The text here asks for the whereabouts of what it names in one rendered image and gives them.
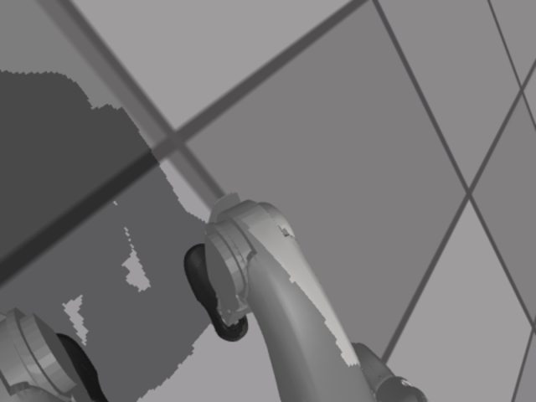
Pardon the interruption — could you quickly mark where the right robot foot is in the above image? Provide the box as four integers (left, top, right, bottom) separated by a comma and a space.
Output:
183, 244, 248, 342

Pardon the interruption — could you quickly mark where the right robot arm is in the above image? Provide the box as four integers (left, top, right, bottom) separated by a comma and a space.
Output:
375, 376, 429, 402

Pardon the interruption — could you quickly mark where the right robot hand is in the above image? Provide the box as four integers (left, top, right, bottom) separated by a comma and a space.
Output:
348, 337, 395, 402

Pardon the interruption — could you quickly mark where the left robot foot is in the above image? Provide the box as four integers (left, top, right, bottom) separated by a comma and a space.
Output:
56, 333, 108, 402

